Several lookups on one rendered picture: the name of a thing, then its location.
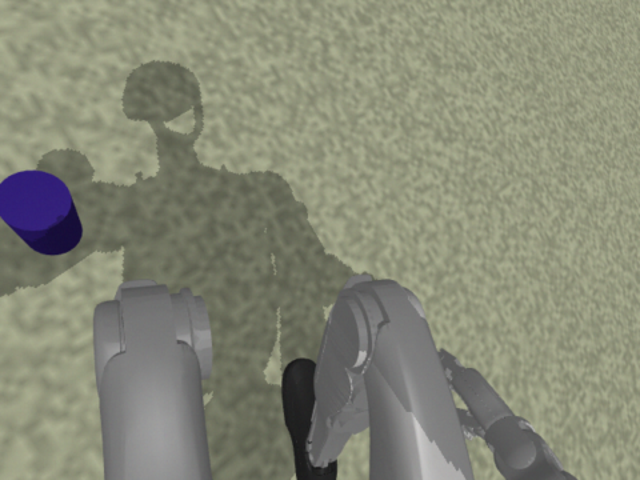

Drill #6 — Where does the right robot foot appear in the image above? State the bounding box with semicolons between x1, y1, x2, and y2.
282;358;337;480

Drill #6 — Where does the right robot arm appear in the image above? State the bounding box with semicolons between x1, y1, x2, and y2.
484;416;578;480

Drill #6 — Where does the right robot hand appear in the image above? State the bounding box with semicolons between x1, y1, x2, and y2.
438;348;515;440

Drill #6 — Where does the can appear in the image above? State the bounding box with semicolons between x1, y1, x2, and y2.
0;170;82;255

